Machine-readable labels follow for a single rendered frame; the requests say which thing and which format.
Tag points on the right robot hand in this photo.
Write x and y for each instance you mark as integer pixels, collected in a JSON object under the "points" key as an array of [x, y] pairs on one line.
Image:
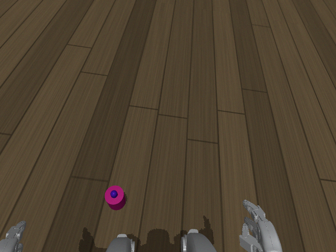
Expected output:
{"points": [[265, 238]]}

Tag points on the bottle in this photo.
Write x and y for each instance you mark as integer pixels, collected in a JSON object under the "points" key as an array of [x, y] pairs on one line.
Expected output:
{"points": [[115, 197]]}

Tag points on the left robot hand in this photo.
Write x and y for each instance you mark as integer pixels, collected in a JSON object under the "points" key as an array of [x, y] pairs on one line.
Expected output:
{"points": [[13, 237]]}

